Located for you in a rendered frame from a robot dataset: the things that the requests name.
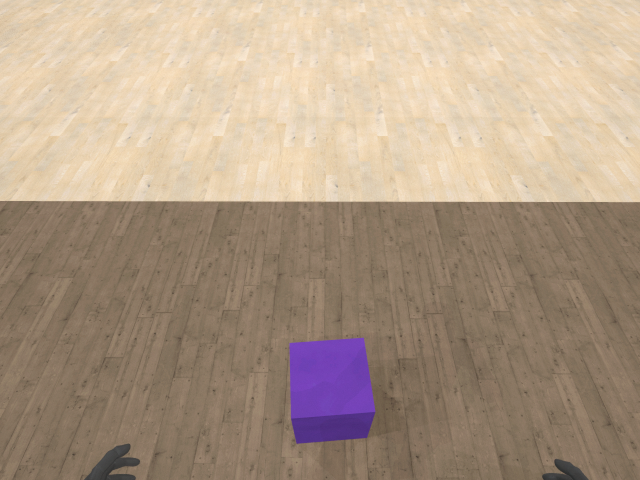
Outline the carton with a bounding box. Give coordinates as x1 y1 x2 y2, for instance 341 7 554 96
289 338 375 444

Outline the robot right hand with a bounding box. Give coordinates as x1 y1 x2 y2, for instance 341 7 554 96
542 459 589 480

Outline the robot left hand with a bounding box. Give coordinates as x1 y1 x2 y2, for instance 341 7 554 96
84 444 140 480

